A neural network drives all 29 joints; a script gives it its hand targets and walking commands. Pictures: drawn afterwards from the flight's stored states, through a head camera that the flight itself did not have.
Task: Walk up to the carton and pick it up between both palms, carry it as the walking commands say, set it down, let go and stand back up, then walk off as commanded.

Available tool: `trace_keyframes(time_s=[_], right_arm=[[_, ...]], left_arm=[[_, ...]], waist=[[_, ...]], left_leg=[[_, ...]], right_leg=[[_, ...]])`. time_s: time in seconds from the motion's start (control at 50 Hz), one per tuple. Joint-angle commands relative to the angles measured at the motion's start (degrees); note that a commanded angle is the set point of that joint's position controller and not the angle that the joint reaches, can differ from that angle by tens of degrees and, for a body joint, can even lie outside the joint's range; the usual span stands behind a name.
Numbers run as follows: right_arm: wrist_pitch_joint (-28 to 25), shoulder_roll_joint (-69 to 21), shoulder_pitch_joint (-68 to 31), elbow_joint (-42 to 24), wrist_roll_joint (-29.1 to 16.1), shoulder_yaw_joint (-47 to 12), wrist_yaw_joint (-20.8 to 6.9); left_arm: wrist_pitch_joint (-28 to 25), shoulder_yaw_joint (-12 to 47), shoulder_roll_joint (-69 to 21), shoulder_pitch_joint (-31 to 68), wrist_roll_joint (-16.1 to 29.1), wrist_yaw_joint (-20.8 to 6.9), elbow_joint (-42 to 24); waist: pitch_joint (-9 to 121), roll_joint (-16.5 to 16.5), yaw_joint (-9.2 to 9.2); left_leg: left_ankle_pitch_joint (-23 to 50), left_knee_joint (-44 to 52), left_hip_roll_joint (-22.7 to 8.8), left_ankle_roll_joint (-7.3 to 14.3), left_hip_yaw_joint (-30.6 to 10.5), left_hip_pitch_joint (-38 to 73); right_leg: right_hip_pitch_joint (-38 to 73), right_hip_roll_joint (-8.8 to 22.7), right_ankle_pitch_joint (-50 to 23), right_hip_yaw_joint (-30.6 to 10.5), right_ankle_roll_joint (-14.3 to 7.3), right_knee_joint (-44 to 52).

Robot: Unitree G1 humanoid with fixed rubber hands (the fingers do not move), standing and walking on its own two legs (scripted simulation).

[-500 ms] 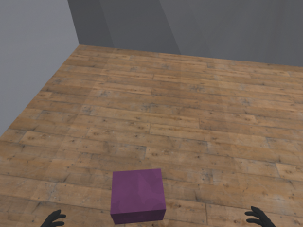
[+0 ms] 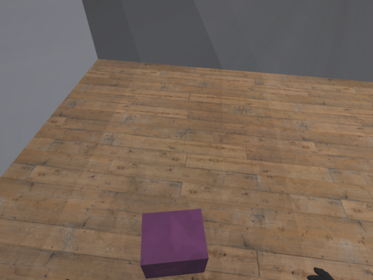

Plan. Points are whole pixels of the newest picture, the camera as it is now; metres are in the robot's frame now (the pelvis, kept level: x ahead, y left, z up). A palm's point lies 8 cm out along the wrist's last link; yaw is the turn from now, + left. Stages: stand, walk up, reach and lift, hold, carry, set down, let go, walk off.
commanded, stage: stand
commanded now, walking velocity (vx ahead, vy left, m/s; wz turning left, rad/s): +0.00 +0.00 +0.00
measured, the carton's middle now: (173, 243) +0.43 +0.05 -0.67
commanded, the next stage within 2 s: walk off in 0.94 s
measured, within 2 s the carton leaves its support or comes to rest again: neither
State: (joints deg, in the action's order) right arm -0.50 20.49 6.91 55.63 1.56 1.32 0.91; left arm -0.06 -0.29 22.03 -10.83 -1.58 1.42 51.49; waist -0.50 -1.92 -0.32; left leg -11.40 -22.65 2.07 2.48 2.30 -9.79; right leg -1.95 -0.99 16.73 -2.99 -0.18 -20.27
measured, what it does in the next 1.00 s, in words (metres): stands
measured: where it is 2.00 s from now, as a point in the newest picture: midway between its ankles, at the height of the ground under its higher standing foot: outside the picture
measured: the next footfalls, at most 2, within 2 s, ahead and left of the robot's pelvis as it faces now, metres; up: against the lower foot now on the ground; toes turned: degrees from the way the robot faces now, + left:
none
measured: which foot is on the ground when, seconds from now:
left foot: down 0.00-1.00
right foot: down 0.00-1.00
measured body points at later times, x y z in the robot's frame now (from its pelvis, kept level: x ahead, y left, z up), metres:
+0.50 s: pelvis -0.01 +0.00 +0.00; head -0.02 +0.01 +0.45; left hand +0.08 +0.31 -0.12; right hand +0.09 -0.32 -0.10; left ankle +0.01 +0.09 -0.74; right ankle -0.06 -0.12 -0.74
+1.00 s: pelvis -0.01 +0.00 +0.00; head -0.01 +0.01 +0.45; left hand +0.08 +0.31 -0.12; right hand +0.09 -0.32 -0.11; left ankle +0.01 +0.09 -0.74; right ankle -0.06 -0.12 -0.74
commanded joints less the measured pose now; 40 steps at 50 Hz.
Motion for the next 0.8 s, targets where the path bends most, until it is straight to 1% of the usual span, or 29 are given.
trace_keyframes(time_s=[0.0, 0.12, 0.28, 0.78], right_arm=[[-0.6, 10.0, -2.5, -1.9, -0.1, 1.9, 0.2], [-0.7, 10.5, -2.8, -0.5, -0.2, 1.8, 0.1], [-0.7, 10.9, -3.0, 0.9, -0.4, 1.6, 0.0], [-0.8, 11.6, -3.8, 3.3, -0.7, 1.3, -0.1]], left_arm=[[-0.7, -1.8, 8.7, 1.4, 0.1, 0.2, -2.0], [-0.8, -1.6, 9.1, 1.6, 0.1, 0.1, -0.5], [-0.9, -1.6, 9.4, 1.9, 0.2, 0.0, 1.0], [-1.0, -1.5, 10.1, 3.1, 0.5, -0.1, 3.7]], waist=[[1.2, 1.9, -0.11], [0.6, 1.9, -0.12], [0.4, 1.8, -0.16], [0.8, 1.7, -0.27]], left_leg=[[11.5, 3.5, -8.7, -0.6, -9.5, 5.9], [9.5, 4.6, -8.8, -0.6, -9.8, 5.8], [8.8, 5.2, -8.8, -0.5, -10.1, 6.0], [11.7, 5.4, -9.0, -0.4, -10.2, 6.8]], right_leg=[[-6.3, 6.5, -10.7, -4.9, -0.4, 3.5], [-6.5, 6.7, -9.0, -5.1, -0.6, 4.3], [-6.6, 6.9, -8.5, -5.2, -0.8, 5.0], [-5.6, 7.5, -10.3, -5.1, -1.1, 6.0]])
